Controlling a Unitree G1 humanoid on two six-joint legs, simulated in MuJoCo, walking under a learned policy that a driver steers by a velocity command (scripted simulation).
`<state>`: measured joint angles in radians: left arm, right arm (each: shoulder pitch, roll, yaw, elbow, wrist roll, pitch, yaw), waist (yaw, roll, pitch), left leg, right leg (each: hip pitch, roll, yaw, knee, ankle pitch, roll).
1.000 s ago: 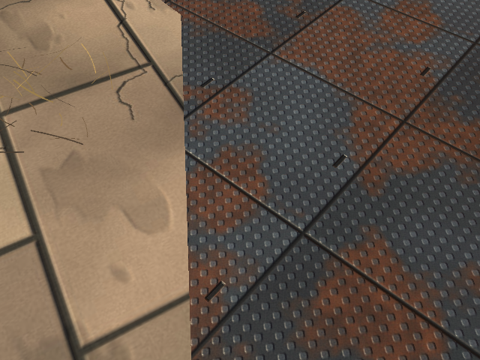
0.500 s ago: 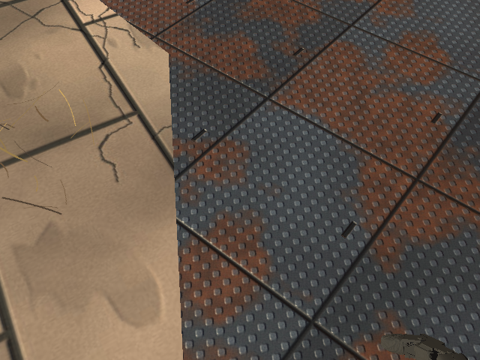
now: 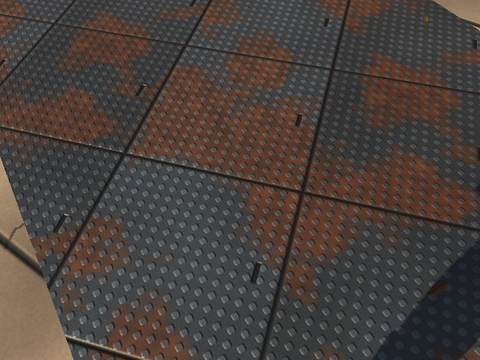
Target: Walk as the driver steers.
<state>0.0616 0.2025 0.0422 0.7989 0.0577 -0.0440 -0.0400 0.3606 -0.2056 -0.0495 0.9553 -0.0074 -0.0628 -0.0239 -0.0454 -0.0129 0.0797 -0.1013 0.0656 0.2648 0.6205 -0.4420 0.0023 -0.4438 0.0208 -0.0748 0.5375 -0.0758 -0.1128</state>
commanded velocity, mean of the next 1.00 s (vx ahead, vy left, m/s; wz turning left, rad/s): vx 0.03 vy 0.00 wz -0.06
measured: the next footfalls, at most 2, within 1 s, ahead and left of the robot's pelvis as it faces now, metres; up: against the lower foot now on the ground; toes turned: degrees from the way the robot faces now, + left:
left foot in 0.38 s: +0.06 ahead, +0.13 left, +0.00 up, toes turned +0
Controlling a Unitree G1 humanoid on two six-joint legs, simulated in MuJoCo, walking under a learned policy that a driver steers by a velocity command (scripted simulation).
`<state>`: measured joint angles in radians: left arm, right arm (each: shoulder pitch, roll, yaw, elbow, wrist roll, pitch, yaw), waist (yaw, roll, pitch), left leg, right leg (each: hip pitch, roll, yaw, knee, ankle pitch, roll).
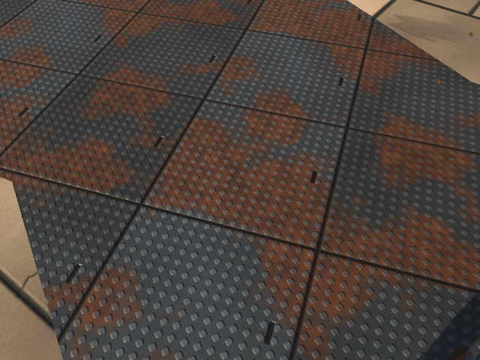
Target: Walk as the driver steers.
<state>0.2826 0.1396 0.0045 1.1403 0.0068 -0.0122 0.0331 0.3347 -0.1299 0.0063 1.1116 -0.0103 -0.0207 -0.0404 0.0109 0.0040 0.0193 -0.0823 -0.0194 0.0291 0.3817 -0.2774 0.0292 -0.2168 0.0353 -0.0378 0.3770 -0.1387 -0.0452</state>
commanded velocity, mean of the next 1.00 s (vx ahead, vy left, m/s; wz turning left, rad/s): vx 0.34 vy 0.00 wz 0.00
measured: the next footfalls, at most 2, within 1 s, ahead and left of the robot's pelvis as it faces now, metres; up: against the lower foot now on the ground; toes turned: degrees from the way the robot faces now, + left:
right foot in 0.40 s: +0.16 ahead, -0.12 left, +0.00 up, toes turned -4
left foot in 0.88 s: +0.51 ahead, +0.04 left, +0.00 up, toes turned +5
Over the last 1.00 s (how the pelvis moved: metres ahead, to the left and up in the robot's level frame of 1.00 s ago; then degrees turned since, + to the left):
0.07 0.03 0.02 -1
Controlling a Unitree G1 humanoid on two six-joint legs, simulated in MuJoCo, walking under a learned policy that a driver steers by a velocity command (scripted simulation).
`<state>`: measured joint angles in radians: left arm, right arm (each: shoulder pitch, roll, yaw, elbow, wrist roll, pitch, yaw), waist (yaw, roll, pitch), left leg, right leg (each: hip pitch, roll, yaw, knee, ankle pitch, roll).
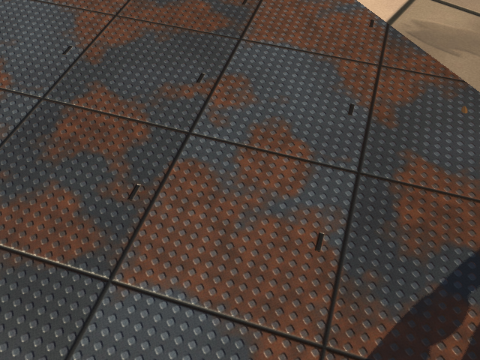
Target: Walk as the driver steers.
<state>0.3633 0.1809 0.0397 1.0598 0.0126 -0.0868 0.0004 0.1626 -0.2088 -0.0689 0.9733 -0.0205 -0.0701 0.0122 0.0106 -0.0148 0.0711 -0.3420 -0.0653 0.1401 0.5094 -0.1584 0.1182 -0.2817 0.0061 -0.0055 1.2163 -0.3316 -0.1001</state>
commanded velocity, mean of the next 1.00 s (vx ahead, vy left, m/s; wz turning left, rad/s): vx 0.50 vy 0.00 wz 0.17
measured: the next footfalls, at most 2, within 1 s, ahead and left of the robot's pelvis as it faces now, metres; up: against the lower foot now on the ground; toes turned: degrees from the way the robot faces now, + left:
right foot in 0.44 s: +0.43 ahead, -0.11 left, +0.00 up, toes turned -4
left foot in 1.00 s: +0.70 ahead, +0.07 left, +0.00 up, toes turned +18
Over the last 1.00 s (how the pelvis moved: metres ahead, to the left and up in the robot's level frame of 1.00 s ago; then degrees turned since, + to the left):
0.40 -0.02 -0.02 0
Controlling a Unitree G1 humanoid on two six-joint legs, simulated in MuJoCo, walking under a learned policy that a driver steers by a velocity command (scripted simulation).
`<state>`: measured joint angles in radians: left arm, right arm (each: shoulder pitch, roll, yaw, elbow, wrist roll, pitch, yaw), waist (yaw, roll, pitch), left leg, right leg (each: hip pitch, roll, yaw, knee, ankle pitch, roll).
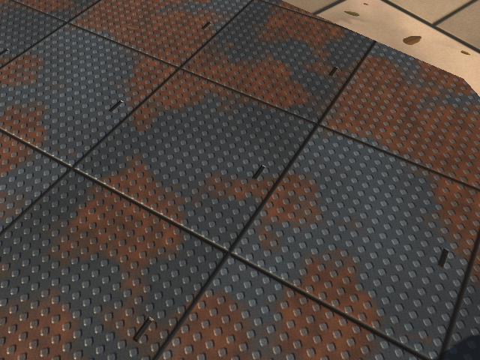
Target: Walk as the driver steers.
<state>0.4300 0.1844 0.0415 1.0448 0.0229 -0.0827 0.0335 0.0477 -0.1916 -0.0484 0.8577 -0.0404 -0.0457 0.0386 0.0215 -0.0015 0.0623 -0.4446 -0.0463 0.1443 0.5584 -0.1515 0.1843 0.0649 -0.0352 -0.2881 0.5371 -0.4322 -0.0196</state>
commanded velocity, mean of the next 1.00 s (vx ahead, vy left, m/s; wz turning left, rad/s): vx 0.45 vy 0.00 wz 0.34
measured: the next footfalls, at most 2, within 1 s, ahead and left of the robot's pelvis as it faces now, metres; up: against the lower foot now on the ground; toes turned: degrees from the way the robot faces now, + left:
right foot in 0.54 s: +0.50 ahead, -0.04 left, +0.00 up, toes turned +17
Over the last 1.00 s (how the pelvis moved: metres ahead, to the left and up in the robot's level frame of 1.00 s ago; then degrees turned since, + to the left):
0.57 -0.01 -0.01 13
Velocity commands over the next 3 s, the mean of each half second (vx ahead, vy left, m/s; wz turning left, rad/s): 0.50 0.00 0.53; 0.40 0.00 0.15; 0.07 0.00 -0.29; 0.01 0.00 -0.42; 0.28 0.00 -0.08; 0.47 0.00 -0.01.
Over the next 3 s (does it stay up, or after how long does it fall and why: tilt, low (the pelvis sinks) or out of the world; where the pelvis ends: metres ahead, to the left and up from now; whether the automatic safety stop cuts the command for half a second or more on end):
stays up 0.87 0.06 0.01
